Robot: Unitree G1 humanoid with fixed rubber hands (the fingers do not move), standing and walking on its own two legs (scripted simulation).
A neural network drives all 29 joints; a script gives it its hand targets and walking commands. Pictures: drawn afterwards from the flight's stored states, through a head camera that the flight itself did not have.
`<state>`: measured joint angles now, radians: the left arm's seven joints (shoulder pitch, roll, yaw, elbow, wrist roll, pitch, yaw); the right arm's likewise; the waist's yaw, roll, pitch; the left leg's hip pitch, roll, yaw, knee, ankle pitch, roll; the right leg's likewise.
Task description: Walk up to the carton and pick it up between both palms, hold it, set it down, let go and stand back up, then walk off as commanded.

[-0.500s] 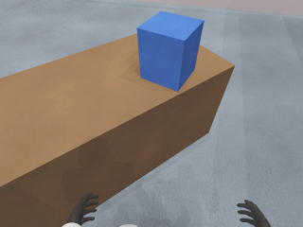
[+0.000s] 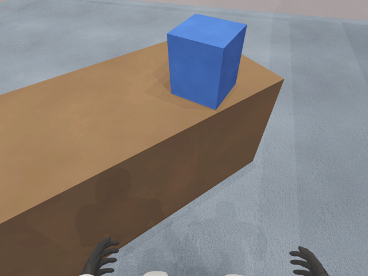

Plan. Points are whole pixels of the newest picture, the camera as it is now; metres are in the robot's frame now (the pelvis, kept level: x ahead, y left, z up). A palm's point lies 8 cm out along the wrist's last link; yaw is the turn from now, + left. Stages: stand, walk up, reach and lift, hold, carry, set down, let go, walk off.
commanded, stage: stand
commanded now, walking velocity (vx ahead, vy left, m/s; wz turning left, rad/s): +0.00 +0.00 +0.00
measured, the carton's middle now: (205, 62) +0.85 -0.03 +0.01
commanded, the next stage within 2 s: walk up in 0.08 s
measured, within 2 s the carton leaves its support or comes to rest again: neither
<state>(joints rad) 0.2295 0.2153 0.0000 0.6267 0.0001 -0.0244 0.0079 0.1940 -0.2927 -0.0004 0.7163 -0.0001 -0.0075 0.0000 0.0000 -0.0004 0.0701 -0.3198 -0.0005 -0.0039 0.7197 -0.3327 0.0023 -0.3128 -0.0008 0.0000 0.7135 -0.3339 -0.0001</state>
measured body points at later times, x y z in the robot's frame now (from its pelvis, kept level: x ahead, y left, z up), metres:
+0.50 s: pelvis +0.03 -0.03 +0.00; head +0.03 +0.00 +0.45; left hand +0.16 +0.25 -0.10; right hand +0.07 -0.33 -0.09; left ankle +0.04 +0.11 -0.72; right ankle +0.04 -0.15 -0.69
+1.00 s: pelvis +0.13 -0.19 -0.02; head +0.13 -0.15 +0.43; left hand +0.15 +0.12 -0.14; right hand +0.28 -0.50 -0.09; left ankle +0.12 -0.02 -0.71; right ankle +0.17 -0.28 -0.64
